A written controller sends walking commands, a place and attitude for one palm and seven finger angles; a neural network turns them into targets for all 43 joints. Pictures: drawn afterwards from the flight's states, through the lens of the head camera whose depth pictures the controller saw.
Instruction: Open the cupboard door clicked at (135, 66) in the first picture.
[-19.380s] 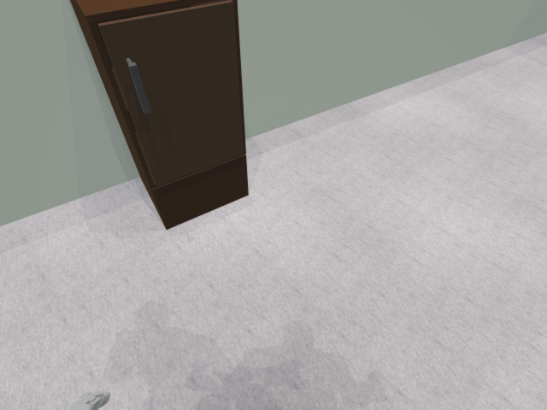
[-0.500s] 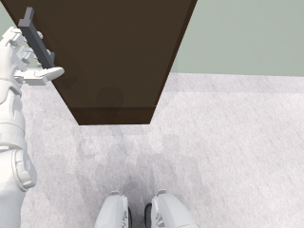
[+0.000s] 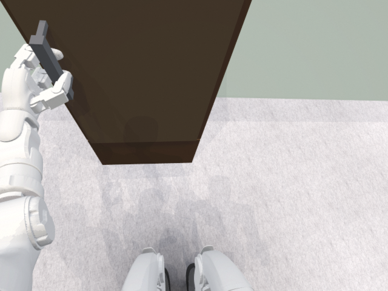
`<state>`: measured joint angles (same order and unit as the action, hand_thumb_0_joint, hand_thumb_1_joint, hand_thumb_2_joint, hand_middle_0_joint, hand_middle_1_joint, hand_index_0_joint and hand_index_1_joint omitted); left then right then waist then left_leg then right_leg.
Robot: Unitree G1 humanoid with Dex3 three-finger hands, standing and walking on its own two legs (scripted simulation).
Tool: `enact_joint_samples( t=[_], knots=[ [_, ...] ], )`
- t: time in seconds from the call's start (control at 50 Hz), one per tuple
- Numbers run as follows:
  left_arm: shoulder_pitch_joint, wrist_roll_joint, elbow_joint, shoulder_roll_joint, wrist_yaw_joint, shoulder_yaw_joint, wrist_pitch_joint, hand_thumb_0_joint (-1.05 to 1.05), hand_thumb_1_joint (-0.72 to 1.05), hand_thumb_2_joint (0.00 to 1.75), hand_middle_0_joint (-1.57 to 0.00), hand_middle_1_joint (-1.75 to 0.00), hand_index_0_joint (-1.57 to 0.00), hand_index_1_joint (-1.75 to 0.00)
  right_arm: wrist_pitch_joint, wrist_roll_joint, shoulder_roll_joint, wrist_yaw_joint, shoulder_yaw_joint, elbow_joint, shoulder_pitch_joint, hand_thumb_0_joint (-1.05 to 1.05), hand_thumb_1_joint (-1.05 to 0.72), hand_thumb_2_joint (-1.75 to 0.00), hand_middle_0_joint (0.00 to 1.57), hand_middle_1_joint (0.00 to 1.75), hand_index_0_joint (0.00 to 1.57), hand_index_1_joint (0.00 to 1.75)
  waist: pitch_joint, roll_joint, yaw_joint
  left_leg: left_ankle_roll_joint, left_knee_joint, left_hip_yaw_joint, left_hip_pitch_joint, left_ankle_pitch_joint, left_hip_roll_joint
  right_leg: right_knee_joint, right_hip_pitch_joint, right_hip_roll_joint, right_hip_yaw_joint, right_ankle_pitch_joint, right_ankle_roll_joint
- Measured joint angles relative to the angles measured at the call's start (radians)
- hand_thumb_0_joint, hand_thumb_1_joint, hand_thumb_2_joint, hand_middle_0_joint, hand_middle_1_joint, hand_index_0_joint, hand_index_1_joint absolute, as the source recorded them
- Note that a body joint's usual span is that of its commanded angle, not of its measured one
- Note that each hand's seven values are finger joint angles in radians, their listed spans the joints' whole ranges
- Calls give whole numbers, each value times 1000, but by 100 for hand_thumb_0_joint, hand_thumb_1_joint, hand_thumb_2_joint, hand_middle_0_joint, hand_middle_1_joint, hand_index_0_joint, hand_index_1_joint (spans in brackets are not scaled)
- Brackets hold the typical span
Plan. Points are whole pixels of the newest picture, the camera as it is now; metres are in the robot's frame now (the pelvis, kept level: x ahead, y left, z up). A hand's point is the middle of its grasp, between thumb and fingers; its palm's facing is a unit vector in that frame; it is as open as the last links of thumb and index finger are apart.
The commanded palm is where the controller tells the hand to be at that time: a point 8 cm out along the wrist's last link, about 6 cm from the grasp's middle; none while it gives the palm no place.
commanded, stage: pull the door open along its arc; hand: left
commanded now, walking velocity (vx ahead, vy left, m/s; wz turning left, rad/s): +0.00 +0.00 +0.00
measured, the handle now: (56, 64) +0.56 +0.25 +0.05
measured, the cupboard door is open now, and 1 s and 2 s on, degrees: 1 41 41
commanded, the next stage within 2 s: open thumb and fingers to let go in 0.90 s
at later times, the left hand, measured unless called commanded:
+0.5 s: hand (77, 146) +0.38 +0.19 +0.05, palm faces +0.12 -0.99 +0.05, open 6.7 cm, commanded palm +0.32 +0.24 +0.05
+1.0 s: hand (127, 195) +0.29 +0.10 +0.05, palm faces +0.47 -0.88 +0.00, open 6.8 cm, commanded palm +0.25 +0.14 +0.05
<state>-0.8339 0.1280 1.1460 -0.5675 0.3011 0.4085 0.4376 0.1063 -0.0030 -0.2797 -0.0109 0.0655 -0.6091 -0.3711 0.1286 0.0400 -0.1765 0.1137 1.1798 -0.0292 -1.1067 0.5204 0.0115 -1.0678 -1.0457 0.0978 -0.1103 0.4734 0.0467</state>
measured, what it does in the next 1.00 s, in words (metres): shifts its weight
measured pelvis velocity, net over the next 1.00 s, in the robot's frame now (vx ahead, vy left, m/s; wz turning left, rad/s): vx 0.00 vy -0.06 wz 0.08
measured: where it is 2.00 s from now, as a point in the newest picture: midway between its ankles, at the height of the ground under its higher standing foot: outside the picture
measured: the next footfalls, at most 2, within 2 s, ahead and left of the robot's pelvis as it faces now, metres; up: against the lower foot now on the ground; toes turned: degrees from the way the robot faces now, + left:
none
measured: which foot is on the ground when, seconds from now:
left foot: down 0.00-1.00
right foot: down 0.00-1.00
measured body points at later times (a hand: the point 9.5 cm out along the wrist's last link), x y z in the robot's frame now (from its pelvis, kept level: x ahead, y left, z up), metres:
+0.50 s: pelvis +0.02 +0.00 +0.02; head +0.11 +0.02 +0.46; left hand +0.36 +0.24 +0.05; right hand +0.12 -0.26 -0.09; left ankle +0.01 +0.04 -0.64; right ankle +0.01 -0.10 -0.64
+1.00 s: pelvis +0.00 -0.06 +0.02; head +0.06 -0.06 +0.46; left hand +0.26 +0.15 +0.05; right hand +0.19 -0.25 -0.09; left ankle +0.01 +0.04 -0.64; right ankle +0.01 -0.10 -0.64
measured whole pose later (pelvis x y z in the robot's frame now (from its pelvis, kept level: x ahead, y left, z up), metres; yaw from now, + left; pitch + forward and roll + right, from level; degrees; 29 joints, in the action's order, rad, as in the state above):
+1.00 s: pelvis +0.00 -0.06 +0.02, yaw +5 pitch +16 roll +0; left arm 0.10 0.02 0.24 0.00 -0.43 -0.04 0.41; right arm 0.05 -0.05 -0.19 -0.03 0.04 -0.55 -0.20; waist 0.18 0.01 0.00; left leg 0.04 1.09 -0.01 -0.87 0.50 0.04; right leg -1.07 -0.84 0.07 -0.12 0.51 0.12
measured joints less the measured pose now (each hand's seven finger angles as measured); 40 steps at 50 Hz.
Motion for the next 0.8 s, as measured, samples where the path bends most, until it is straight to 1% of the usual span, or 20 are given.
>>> enact_joint_samples(
  t=[0.08, 0.18, 0.28, 0.4, 0.42, 0.44, 0.5, 0.54, 0.58, 0.64, 0.72, 0.76, 0.8],
  knots=[
    [10, 4, -11, 1, -1, -2, 1, 1, 62, 78, -26, -131, -31, -133, 1, 1, 0, 0, -2, 2, 2, 0, -91, -90, 20, 30, 20, 30, 1, -1, 3, -1, 0, -2, 0, 0, -1, -3, -2, 0, 2, 1, 1],
    [85, 28, -82, 23, 11, -8, -3, 1, 63, 78, -26, -131, -30, -132, 11, 9, -1, -5, -7, 13, 0, 1, -91, -90, 20, 30, 20, 30, 6, 0, 15, -2, -16, -12, 22, -1, -3, 8, 14, 3, 14, -1, 2],
    [216, 69, -205, 73, 19, -29, -19, 1, 65, 77, -26, -131, -29, -132, 19, 25, 5, -11, -14, 32, -2, 1, -91, -90, 20, 30, 20, 30, 20, -8, 35, -2, -50, -24, 70, -3, -4, 32, 54, 6, 30, -4, 2],
    [449, 118, -430, 169, 1, -94, -27, 1, 65, 75, -25, -130, -28, -131, 5, 38, 10, -29, -30, 69, 12, 1, -91, -90, 20, 30, 20, 30, 44, -11, 66, -5, -90, -32, 136, -6, 0, 63, 114, 5, 43, -4, 2],
    [492, 122, -481, 195, -18, -109, -31, 1, 65, 75, -25, -130, -28, -131, -1, 36, 12, -32, -36, 76, 18, 1, -91, -90, 20, 30, 20, 30, 48, -12, 75, -6, -95, -34, 145, -6, 1, 66, 122, 4, 46, -3, 2],
    [535, 123, -533, 226, -58, -128, -33, 1, 65, 75, -26, -130, -28, -131, -8, 33, 12, -35, -41, 82, 25, 1, -91, -90, 20, 30, 20, 30, 52, -12, 85, -7, -99, -37, 152, -7, 2, 67, 127, 3, 49, -3, 1],
    [646, 116, -669, 332, -200, -185, -28, 1, 64, 75, -25, -129, -29, -128, -28, 21, 13, -47, -51, 93, 61, 1, -91, -90, 20, 30, 20, 30, 55, -7, 109, -11, -102, -42, 166, -7, 9, 58, 136, -4, 53, 3, -1],
    [705, 97, -741, 393, -284, -218, -26, 1, 63, 75, -26, -128, -30, -127, -33, 12, 20, -52, -52, 97, 94, 1, -91, -90, 20, 30, 20, 30, 55, -13, 126, -9, -97, -50, 173, -4, 12, 41, 137, -8, 60, 10, 1],
    [754, 65, -798, 438, -362, -256, -24, 1, 62, 75, -27, -127, -31, -126, -34, 2, 31, -54, -51, 103, 126, 1, -91, -90, 20, 30, 20, 30, 55, -20, 139, -8, -89, -54, 179, -1, 15, 23, 138, -11, 62, 18, 4],
    [808, 13, -857, 489, -471, -315, -26, 1, 61, 74, -28, -126, -31, -126, -31, -13, 51, -53, -45, 112, 167, 1, -91, -90, 20, 30, 20, 30, 53, -25, 155, -12, -74, -51, 186, 3, 20, -3, 142, -16, 57, 30, 11],
    [843, -55, -890, 531, -597, -378, -35, 1, 60, 74, -30, -125, -32, -126, -21, -29, 80, -45, -32, 111, 207, 1, -91, -90, 20, 30, 20, 30, 51, -33, 173, -23, -59, -38, 193, 5, 25, -25, 151, -22, 42, 41, 25],
    [854, -80, -894, 544, -642, -400, -40, 1, 60, 74, -31, -125, -32, -126, -17, -34, 93, -40, -24, 106, 217, 1, -91, -90, 20, 30, 20, 30, 51, -36, 179, -31, -57, -30, 199, 3, 26, -27, 158, -23, 34, 44, 33],
    [867, -96, -898, 552, -671, -415, -45, 1, 59, 74, -31, -124, -32, -126, -16, -38, 105, -34, -18, 100, 220, 1, -91, -90, 20, 30, 20, 30, 51, -39, 181, -39, -60, -21, 207, 0, 27, -25, 168, -24, 25, 44, 41]
  ],
)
